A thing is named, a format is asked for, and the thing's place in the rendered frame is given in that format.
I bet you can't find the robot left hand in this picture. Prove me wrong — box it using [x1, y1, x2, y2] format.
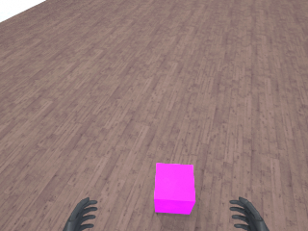
[63, 197, 98, 231]

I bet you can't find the carton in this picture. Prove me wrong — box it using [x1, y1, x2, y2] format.
[154, 163, 195, 215]

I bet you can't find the robot right hand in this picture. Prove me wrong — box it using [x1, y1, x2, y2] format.
[229, 197, 269, 231]

